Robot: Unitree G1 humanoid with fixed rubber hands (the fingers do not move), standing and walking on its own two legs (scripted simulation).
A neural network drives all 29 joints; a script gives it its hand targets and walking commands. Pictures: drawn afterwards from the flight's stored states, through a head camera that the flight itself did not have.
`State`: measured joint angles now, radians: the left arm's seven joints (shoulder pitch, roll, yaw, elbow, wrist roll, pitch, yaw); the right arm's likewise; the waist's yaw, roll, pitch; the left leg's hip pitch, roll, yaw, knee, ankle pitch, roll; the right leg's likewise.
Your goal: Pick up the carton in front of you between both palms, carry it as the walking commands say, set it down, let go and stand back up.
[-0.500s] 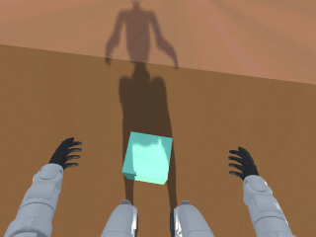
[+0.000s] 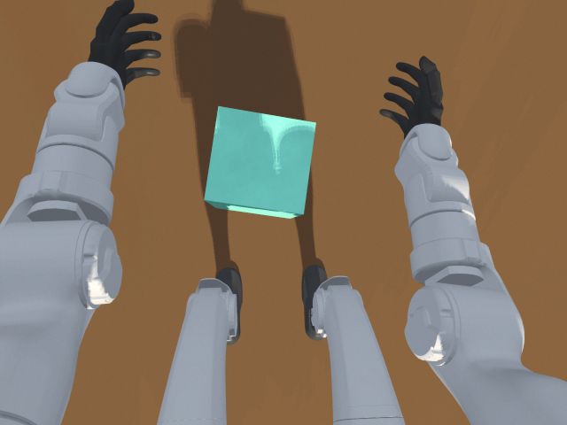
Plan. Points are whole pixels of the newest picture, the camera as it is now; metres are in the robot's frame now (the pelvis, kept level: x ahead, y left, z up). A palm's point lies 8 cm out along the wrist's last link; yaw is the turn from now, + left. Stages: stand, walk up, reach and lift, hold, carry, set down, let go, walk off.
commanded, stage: reach and lift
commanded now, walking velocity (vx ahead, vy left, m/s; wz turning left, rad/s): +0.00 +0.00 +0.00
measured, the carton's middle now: (259, 170) +0.49 +0.01 -0.51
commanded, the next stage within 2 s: none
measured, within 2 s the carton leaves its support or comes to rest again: leaves its support in 1.68 s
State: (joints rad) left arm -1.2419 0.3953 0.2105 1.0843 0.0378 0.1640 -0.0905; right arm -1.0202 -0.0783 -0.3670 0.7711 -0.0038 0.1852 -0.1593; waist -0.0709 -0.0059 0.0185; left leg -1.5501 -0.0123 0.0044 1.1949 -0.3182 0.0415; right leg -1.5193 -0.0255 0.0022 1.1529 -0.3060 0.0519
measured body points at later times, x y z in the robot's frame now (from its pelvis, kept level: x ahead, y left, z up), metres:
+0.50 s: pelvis +0.00 -0.02 -0.17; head +0.35 +0.01 +0.12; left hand +0.52 +0.20 -0.34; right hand +0.48 -0.20 -0.33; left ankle +0.10 +0.09 -0.60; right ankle +0.10 -0.15 -0.60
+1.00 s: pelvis -0.03 -0.02 -0.27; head +0.34 +0.02 -0.02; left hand +0.53 +0.18 -0.47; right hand +0.51 -0.19 -0.45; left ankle +0.10 +0.09 -0.60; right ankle +0.10 -0.15 -0.60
